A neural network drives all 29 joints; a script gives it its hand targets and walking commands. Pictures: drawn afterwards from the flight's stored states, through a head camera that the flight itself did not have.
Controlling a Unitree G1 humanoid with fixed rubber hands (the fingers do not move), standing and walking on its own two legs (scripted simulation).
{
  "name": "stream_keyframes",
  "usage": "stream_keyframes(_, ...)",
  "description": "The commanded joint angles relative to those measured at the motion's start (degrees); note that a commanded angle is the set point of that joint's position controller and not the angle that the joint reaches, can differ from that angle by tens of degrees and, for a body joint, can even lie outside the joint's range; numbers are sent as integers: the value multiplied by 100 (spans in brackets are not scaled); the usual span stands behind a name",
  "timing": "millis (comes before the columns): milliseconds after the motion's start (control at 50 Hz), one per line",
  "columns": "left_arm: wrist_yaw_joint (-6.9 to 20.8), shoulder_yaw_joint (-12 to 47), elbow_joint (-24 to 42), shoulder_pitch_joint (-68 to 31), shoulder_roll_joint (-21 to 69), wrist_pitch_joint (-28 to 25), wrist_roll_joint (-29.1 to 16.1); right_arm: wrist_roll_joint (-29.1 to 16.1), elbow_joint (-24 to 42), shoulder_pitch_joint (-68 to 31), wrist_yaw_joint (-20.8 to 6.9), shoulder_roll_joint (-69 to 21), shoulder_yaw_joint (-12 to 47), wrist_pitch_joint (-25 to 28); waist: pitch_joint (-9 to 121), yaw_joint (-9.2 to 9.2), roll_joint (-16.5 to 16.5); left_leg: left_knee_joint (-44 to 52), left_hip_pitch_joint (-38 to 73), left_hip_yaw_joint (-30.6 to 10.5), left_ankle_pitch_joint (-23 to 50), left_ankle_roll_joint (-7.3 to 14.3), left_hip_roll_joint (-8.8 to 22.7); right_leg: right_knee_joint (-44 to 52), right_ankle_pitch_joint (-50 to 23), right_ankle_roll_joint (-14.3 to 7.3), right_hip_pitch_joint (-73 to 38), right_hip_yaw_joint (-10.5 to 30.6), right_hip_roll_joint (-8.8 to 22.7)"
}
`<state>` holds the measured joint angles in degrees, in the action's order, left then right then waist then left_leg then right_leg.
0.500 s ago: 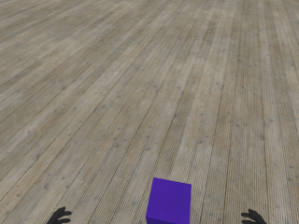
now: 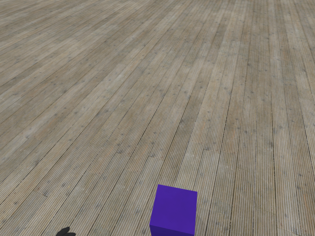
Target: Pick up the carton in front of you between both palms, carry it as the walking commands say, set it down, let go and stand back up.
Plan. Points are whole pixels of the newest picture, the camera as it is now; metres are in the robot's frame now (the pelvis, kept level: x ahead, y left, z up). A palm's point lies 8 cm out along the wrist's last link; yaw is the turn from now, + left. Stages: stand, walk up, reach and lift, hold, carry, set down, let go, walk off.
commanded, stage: stand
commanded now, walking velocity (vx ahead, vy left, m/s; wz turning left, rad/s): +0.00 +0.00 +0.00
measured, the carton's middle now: (173, 215) +0.38 -0.04 -0.65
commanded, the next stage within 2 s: none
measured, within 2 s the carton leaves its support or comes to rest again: neither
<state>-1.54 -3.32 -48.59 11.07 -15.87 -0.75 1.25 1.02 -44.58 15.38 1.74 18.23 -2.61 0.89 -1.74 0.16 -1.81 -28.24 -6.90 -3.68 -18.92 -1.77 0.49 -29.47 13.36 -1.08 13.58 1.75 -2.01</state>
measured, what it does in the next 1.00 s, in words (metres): stands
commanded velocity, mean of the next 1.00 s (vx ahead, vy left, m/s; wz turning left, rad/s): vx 0.00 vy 0.00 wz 0.00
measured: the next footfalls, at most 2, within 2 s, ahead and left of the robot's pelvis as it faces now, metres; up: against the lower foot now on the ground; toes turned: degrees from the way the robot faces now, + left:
none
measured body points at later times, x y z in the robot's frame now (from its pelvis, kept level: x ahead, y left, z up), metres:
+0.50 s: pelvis -0.01 +0.01 +0.00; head -0.02 +0.00 +0.45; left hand +0.09 +0.30 -0.11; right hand +0.07 -0.29 -0.12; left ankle -0.04 +0.14 -0.74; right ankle +0.03 -0.11 -0.74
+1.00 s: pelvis -0.01 +0.01 +0.00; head -0.01 +0.00 +0.45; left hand +0.09 +0.31 -0.11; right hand +0.06 -0.30 -0.12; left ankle -0.04 +0.14 -0.74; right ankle +0.03 -0.11 -0.74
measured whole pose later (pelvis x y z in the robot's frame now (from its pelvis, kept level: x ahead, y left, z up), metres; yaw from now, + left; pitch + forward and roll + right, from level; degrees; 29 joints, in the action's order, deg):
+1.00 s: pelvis -0.01 +0.01 +0.00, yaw -2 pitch -3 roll +1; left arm -1.6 -1.9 -55.8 9.7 -19.0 -0.6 0.1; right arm 0.1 -52.7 12.2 1.5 20.2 -2.0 0.9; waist -2.4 0.0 -0.7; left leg -24.2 -5.2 -1.2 -16.2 -1.0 0.1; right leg -25.9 10.1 -0.1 12.9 4.5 -1.7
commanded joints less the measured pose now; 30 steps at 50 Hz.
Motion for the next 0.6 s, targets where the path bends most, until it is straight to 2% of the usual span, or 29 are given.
stream_keyframes(0, -15, -178, 266, -131, -860, -65, -11, -8, 274, -6, 23, 737, -161, 75, 21, 16, 185, 519, -488, -220, 580, 122, 278, 576, -648, -15, -296, 582, 533)
stream_keyframes(580, -17, -75, -285, -174, -1096, -46, -89, -67, -298, -198, 9, 953, -111, 73, -52, 5, 198, 855, -369, -245, 414, 180, 412, 735, -649, -9, -293, 764, 605)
